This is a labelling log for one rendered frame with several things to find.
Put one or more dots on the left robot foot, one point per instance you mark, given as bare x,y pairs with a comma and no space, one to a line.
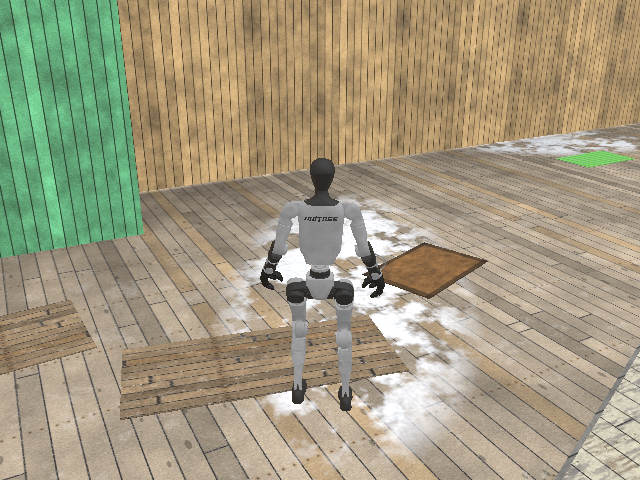
298,395

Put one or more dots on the right robot forearm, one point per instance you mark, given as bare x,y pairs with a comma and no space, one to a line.
371,264

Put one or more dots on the left robot forearm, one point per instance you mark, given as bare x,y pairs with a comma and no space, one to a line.
271,261

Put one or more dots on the robot right hand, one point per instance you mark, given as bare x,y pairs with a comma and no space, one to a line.
379,283

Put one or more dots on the robot left hand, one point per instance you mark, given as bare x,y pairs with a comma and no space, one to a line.
264,278

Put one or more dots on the robot left upper arm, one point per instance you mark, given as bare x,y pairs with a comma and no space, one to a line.
290,210

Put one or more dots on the robot head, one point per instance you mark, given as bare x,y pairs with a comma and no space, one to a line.
322,172

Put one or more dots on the robot right upper arm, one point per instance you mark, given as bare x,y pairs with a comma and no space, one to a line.
353,212

